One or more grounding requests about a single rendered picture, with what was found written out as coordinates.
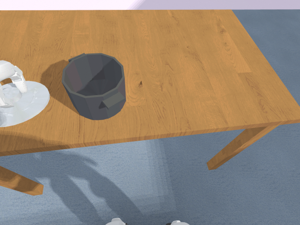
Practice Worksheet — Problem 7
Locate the left robot shin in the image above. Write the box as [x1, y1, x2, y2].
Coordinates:
[112, 218, 122, 222]

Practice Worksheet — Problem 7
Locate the robot left hand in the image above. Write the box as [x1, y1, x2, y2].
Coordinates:
[0, 60, 28, 108]

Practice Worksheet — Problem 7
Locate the table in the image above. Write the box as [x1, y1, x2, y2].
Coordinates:
[0, 9, 300, 195]

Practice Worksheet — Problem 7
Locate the knob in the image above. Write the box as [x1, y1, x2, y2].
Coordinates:
[2, 87, 22, 103]

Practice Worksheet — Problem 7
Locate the pot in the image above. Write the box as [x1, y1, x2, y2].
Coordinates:
[61, 53, 126, 120]

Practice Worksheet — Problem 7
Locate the lid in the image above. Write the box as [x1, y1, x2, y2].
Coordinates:
[0, 81, 50, 127]

